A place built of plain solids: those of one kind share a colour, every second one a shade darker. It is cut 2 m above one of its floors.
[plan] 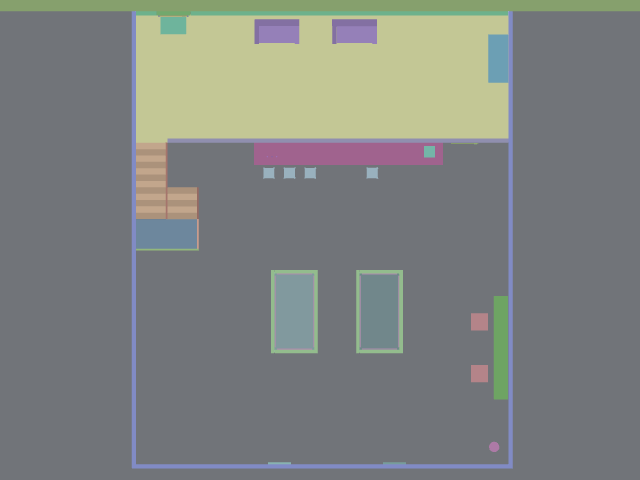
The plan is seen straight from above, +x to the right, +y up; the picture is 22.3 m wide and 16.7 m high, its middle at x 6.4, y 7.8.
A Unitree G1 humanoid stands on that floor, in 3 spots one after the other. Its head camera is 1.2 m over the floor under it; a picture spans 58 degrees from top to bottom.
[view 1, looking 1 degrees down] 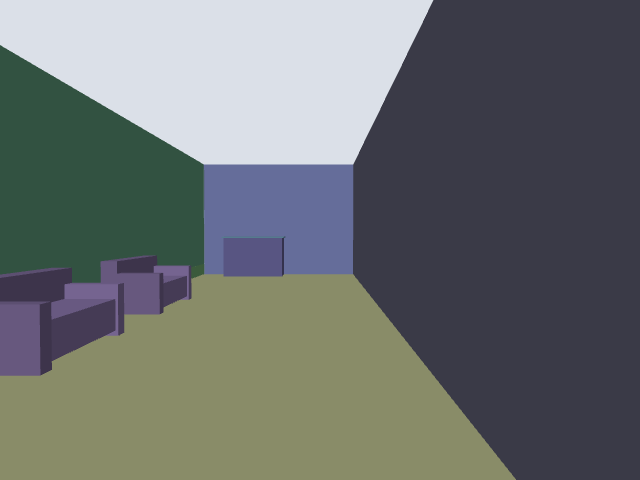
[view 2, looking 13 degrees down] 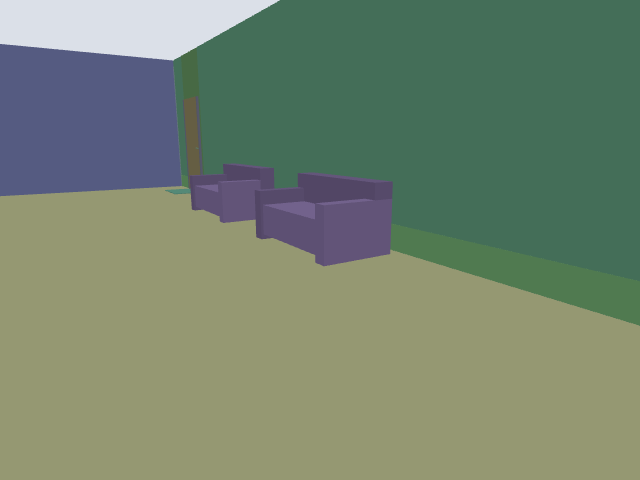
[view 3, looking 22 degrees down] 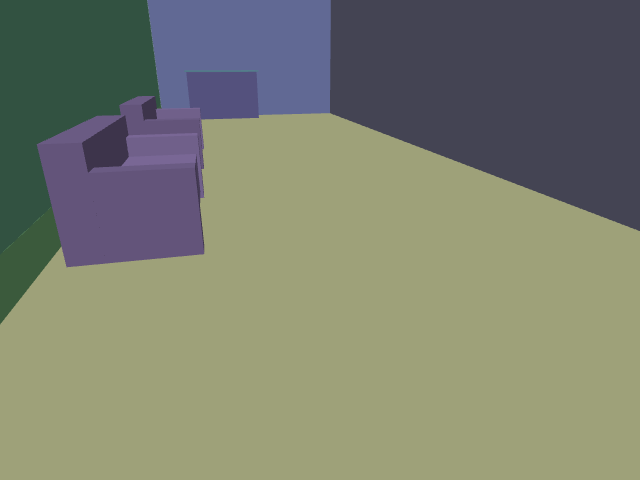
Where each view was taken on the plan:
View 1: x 0.52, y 12.28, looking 0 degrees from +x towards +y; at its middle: wall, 12.45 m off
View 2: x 11.76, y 12.38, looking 147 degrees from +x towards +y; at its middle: sofa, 4.22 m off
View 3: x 1.30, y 14.51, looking -14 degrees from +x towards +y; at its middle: upper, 3.20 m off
